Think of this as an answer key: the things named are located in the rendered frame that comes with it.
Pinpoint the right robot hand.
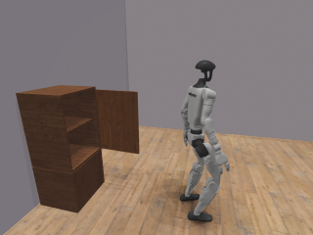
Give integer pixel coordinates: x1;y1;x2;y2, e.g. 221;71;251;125
214;152;230;175

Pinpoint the left robot hand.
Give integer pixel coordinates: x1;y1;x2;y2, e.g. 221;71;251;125
183;131;188;147

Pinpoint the cupboard door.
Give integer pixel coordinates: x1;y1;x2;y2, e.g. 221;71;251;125
95;89;140;155

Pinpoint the robot right forearm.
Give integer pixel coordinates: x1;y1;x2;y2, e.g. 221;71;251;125
204;117;222;154

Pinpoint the right robot upper arm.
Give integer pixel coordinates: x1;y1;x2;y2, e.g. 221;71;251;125
201;88;216;126

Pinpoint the right robot shin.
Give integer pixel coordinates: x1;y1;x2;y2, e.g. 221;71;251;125
194;181;221;215

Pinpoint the left robot foot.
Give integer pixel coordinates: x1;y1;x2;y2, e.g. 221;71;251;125
180;193;200;202

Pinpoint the robot left forearm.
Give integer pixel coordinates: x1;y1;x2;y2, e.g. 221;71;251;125
181;112;191;132

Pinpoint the left robot upper arm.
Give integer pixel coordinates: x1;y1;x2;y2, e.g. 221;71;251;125
181;85;193;115

